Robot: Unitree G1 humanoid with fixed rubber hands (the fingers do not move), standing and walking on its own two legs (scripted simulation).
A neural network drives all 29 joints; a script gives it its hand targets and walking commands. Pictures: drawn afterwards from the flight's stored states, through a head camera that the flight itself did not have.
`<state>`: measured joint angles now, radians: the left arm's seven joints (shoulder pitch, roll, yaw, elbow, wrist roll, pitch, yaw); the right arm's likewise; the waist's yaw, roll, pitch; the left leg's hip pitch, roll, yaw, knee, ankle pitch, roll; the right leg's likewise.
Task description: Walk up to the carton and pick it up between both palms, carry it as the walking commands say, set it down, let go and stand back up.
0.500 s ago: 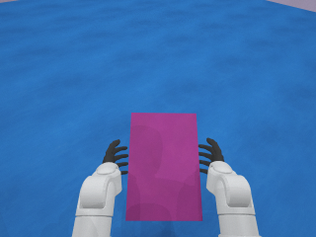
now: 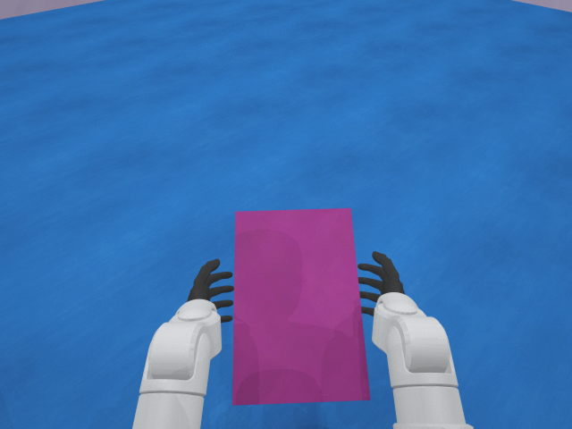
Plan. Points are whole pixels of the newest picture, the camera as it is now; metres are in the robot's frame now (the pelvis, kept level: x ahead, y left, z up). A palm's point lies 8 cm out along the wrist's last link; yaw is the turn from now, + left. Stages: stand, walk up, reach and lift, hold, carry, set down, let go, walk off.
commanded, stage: carry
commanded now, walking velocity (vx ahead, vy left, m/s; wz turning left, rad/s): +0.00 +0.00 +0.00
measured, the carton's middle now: (294, 304) +0.35 -0.01 -0.04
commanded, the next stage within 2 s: hold in 0.80 s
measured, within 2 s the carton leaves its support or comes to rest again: neither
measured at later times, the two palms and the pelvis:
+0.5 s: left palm (207, 302) +0.30 +0.11 +0.05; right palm (391, 297) +0.30 -0.14 +0.05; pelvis +0.02 +0.00 +0.00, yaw -1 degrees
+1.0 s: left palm (198, 333) +0.27 +0.13 +0.02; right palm (383, 317) +0.28 -0.13 +0.03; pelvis +0.00 -0.01 +0.00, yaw +0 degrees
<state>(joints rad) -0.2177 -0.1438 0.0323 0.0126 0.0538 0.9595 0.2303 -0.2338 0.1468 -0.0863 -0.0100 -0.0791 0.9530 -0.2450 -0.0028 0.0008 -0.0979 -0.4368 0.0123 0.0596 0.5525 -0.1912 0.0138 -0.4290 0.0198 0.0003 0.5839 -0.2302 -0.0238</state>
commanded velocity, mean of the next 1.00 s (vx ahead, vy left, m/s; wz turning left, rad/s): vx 0.00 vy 0.00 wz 0.00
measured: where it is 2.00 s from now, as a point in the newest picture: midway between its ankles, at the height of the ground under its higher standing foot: outside the picture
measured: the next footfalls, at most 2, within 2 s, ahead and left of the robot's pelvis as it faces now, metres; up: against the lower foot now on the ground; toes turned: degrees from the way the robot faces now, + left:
none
